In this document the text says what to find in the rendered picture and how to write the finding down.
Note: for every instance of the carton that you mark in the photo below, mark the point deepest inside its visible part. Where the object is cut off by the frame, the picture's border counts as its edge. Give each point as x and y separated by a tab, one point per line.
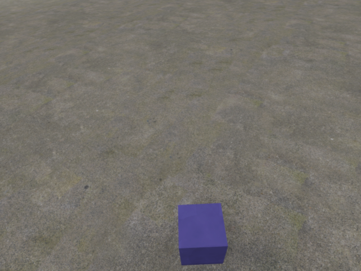
202	235

